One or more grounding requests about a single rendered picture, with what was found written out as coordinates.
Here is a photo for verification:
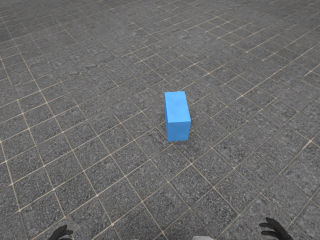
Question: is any left robot hand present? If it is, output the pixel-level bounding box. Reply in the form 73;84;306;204
48;225;73;240

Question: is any carton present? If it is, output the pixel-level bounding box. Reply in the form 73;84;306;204
164;91;191;142

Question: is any right robot hand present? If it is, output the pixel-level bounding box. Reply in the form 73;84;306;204
259;217;293;240

